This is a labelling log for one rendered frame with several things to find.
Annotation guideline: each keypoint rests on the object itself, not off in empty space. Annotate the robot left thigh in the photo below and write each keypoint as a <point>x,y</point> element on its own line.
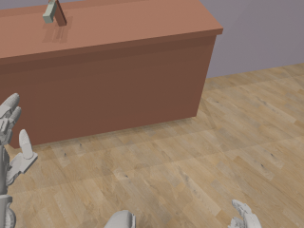
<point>121,219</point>

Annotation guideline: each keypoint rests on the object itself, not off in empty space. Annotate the robot left hand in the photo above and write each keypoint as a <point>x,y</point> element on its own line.
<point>10,113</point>

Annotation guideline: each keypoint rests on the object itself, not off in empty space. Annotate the counter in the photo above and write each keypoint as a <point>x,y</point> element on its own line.
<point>104,65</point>

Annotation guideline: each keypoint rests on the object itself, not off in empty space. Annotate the robot left forearm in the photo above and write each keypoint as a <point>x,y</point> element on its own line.
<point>7,216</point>

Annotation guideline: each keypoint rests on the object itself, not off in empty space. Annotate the robot right hand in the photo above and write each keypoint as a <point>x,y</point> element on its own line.
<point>250,220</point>

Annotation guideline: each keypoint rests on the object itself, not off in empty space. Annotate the tap lever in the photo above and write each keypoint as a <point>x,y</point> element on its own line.
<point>50,11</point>

